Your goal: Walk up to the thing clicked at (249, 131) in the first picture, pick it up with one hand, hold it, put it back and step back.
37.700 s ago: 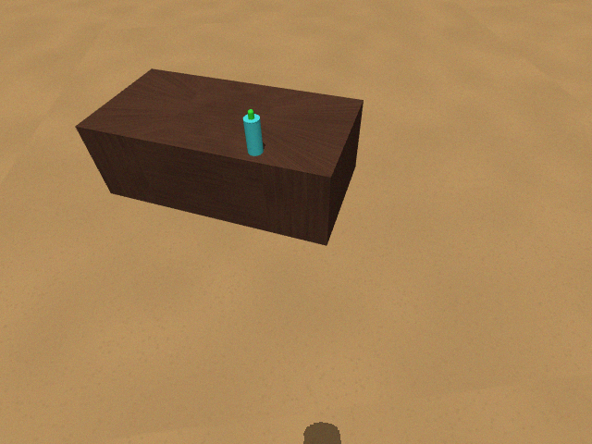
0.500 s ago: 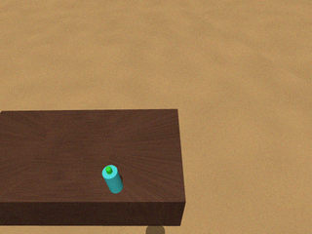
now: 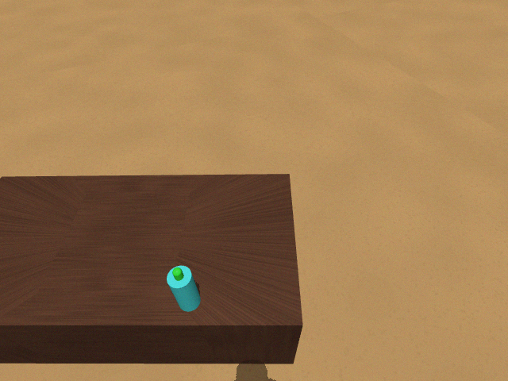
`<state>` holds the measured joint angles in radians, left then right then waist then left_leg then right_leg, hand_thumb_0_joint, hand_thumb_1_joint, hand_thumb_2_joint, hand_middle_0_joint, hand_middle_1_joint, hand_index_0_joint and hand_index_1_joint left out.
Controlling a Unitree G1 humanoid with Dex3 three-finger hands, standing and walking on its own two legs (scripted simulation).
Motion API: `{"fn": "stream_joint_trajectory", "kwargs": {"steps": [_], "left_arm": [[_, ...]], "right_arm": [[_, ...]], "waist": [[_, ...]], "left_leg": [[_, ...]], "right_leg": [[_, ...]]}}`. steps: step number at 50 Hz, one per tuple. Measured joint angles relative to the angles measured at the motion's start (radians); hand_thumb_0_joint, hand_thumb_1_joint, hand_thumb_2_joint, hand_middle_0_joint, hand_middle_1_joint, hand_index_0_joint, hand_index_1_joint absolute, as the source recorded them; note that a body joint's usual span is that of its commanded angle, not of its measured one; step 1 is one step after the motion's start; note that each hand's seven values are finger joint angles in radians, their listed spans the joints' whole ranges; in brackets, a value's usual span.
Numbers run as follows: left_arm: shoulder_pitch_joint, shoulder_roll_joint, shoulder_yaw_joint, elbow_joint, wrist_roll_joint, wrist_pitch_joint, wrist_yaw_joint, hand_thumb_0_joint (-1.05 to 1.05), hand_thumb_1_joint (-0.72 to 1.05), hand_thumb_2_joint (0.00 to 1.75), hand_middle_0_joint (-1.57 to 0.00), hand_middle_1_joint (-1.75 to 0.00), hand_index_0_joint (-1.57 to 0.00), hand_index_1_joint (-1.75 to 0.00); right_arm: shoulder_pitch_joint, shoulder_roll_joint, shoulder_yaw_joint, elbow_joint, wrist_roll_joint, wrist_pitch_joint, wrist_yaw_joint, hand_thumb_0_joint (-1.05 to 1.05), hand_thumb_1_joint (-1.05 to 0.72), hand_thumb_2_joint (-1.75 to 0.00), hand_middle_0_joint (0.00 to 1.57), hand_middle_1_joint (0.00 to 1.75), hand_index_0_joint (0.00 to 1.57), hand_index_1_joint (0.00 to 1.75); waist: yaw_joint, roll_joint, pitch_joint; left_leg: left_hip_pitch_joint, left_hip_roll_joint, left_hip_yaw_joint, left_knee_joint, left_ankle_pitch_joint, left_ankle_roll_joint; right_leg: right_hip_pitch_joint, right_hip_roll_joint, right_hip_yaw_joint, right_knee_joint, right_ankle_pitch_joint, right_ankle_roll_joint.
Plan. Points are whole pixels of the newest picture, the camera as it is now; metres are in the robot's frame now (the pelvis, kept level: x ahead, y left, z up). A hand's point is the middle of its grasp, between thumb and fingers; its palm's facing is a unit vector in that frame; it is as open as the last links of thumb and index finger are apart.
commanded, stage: step back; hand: left
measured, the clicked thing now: (183, 286) +0.44 +0.21 -0.30
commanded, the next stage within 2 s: none
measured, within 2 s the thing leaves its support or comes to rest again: neither
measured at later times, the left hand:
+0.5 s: hand out of the picture +0.07 +0.32 -0.18, palm faces -0.04 -0.93 -0.35, open 7.4 cm
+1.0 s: hand out of the picture -0.04 +0.30 -0.14, palm faces -0.03 -0.90 -0.43, open 7.4 cm
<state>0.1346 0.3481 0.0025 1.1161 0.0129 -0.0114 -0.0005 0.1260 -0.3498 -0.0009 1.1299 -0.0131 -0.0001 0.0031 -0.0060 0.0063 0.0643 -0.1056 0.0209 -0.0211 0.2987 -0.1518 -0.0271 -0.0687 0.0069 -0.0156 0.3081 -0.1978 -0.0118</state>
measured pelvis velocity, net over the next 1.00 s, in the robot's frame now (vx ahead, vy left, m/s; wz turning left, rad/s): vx -0.16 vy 0.03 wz -0.02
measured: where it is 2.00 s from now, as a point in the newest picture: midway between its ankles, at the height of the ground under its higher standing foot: outside the picture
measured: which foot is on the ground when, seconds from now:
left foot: down 0.00-0.78, up 0.80-1.00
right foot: down 0.00-0.30, up 0.32-0.72, down 0.74-1.00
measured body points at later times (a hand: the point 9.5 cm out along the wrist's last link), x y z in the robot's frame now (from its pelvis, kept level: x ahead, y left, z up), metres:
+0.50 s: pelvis -0.06 +0.06 -0.01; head +0.03 +0.08 +0.43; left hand +0.08 +0.37 -0.15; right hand +0.02 -0.26 -0.12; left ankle -0.03 +0.14 -0.75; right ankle -0.10 -0.10 -0.66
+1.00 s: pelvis -0.16 +0.03 -0.02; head -0.09 +0.01 +0.43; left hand -0.04 +0.34 -0.12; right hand -0.07 -0.29 -0.15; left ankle -0.19 +0.18 -0.67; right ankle -0.13 -0.08 -0.75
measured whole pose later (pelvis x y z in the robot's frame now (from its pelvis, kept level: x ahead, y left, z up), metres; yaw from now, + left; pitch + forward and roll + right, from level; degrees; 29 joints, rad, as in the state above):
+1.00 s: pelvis -0.16 +0.03 -0.02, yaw -1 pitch -1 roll +1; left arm 0.14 0.35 0.07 0.82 0.03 0.04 0.01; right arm 0.17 -0.43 -0.05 0.88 0.00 0.05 -0.02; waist 0.00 0.03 0.16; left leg -0.42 -0.12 -0.15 1.11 -0.48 -0.02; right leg -0.30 -0.02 0.01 0.57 -0.26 -0.02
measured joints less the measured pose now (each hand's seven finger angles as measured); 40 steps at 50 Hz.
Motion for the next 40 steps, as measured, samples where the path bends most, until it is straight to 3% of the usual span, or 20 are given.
{"fn": "stream_joint_trajectory", "kwargs": {"steps": [5,9,12,14,16,20,22,25,32,35,37,40], "left_arm": [[-0.022,0.002,0.042,-0.052,-0.015,0.013,0.004,0.01,0.9,0.9,-0.2,-0.3,-0.2,-0.3],[-0.046,0.01,0.058,-0.101,-0.009,0.037,0.006,0.01,0.9,0.9,-0.2,-0.3,-0.2,-0.3],[-0.053,0.017,0.063,-0.134,0.002,0.052,0.006,0.01,0.9,0.9,-0.2,-0.3,-0.2,-0.3],[-0.06,0.025,0.062,-0.154,0.004,0.061,0.005,0.01,0.9,0.9,-0.2,-0.3,-0.2,-0.3],[-0.081,0.036,0.064,-0.174,-0.004,0.069,0.008,0.01,0.9,0.9,-0.2,-0.3,-0.2,-0.3],[-0.109,0.053,0.07,-0.206,-0.007,0.078,0.027,0.01,0.9,0.9,-0.2,-0.3,-0.2,-0.3],[-0.104,0.054,0.067,-0.216,-0.011,0.078,0.028,0.01,0.91,0.9,-0.2,-0.3,-0.2,-0.3],[-0.077,0.053,0.064,-0.229,-0.01,0.077,0.026,0.01,0.91,0.9,-0.2,-0.3,-0.2,-0.3],[-0.017,0.047,0.068,-0.23,-0.004,0.077,0.022,0.01,0.9,0.9,-0.2,-0.3,-0.2,-0.3],[-0.005,0.041,0.069,-0.23,0.0,0.071,0.015,0.01,0.9,0.9,-0.2,-0.3,-0.2,-0.3],[0.006,0.037,0.07,-0.23,0.003,0.063,0.009,0.01,0.9,0.9,-0.2,-0.3,-0.2,-0.3],[0.019,0.005,0.068,-0.225,0.014,0.05,0.003,0.01,0.9,0.9,-0.2,-0.3,-0.2,-0.3]], "right_arm": [[-0.028,-0.018,-0.017,-0.048,0.009,0.018,0.001,0.01,-0.9,-0.9,0.2,0.3,0.21,0.3],[-0.036,-0.039,-0.036,-0.096,0.012,0.033,-0.001,0.01,-0.9,-0.9,0.2,0.3,0.21,0.3],[-0.019,-0.05,-0.05,-0.125,0.008,0.044,0.001,0.01,-0.9,-0.9,0.2,0.3,0.2,0.3],[0.002,-0.056,-0.056,-0.141,0.007,0.043,0.004,0.01,-0.9,-0.9,0.2,0.3,0.2,0.3],[0.014,-0.053,-0.062,-0.15,0.002,0.039,0.003,0.01,-0.9,-0.9,0.2,0.3,0.2,0.3],[0.016,-0.019,-0.054,-0.172,-0.009,0.033,0.002,0.01,-0.9,-0.9,0.2,0.3,0.21,0.3],[0.016,-0.005,-0.05,-0.184,-0.012,0.035,-0.004,0.01,-0.9,-0.9,0.2,0.3,0.21,0.3],[0.005,0.004,-0.048,-0.207,-0.01,0.035,-0.014,0.01,-0.9,-0.9,0.2,0.3,0.21,0.3],[-0.031,0.01,-0.043,-0.271,-0.006,0.026,-0.021,0.01,-0.9,-0.89,0.21,0.3,0.21,0.3],[-0.039,0.0,-0.041,-0.286,-0.006,0.03,-0.016,0.01,-0.9,-0.89,0.21,0.3,0.21,0.3],[-0.039,-0.012,-0.042,-0.287,-0.003,0.036,-0.012,0.01,-0.9,-0.89,0.21,0.3,0.21,0.3],[-0.038,-0.041,-0.05,-0.267,0.01,0.051,-0.011,0.01,-0.9,-0.89,0.2,0.3,0.21,0.3]], "waist": [[-0.001,0.013,0.06],[-0.001,0.014,0.105],[-0.001,-0.002,0.108],[-0.008,-0.009,0.097],[-0.008,-0.027,0.103],[-0.013,-0.049,0.14],[-0.014,-0.051,0.14],[-0.008,-0.053,0.14],[-0.005,-0.049,0.153],[-0.003,-0.037,0.151],[0.0,-0.025,0.14],[-0.015,0.046,0.13]], "left_leg": [[-0.093,0.006,-0.008,0.141,-0.049,0.014],[-0.179,-0.012,-0.011,0.29,-0.071,0.049],[-0.204,-0.043,-0.012,0.4,-0.198,0.07],[-0.189,-0.045,-0.008,0.388,-0.152,0.076],[-0.182,-0.058,-0.001,0.368,-0.198,0.066],[-0.183,-0.055,0.003,0.333,-0.163,0.076],[-0.178,-0.05,0.006,0.286,-0.13,0.078],[-0.175,-0.044,0.026,0.245,-0.099,0.084],[-0.201,-0.035,0.071,0.275,-0.089,0.084],[-0.227,-0.028,0.083,0.314,-0.093,0.076],[-0.249,-0.022,0.088,0.347,-0.098,0.066],[-0.277,-0.004,0.03,0.4,-0.135,0.048]], "right_leg": [[-0.064,0.008,-0.007,0.085,-0.026,-0.004],[-0.118,-0.006,-0.009,0.169,-0.055,0.001],[-0.163,-0.031,0.001,0.246,-0.088,0.015],[-0.197,-0.045,0.0,0.297,-0.112,0.028],[-0.245,-0.051,0.025,0.374,-0.133,0.016],[-0.335,0.064,0.152,0.665,-0.349,-0.014],[-0.362,0.097,0.171,0.765,-0.352,-0.015],[-0.366,0.105,0.18,0.834,-0.314,0.0],[-0.268,0.051,0.154,0.639,-0.301,0.035],[-0.222,0.022,0.11,0.508,-0.284,0.027],[-0.179,0.008,0.08,0.391,-0.219,0.012],[-0.158,0.037,0.031,0.346,-0.168,-0.004]]}}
